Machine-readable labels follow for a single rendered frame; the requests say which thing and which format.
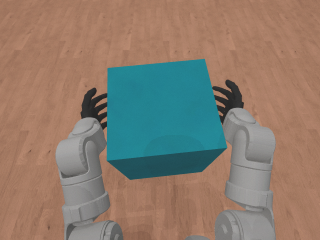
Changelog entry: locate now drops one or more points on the carton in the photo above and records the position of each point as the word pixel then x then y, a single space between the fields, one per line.
pixel 162 119

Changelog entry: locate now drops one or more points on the right robot upper arm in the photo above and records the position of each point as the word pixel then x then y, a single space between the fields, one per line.
pixel 242 225

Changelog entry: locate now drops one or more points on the robot left hand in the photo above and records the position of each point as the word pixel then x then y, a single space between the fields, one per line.
pixel 88 107

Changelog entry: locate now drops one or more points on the right robot forearm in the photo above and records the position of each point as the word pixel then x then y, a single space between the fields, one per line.
pixel 251 161

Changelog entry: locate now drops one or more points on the left robot upper arm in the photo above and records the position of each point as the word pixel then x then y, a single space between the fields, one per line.
pixel 103 230

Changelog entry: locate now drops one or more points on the left robot forearm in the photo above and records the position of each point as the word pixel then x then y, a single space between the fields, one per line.
pixel 80 172

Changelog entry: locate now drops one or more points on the robot right hand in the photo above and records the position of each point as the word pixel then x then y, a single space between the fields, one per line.
pixel 234 98

